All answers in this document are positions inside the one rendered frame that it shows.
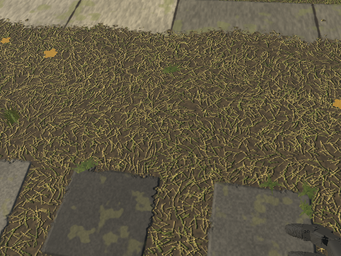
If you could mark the right robot hand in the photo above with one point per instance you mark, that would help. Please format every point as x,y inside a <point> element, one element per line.
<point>318,235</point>

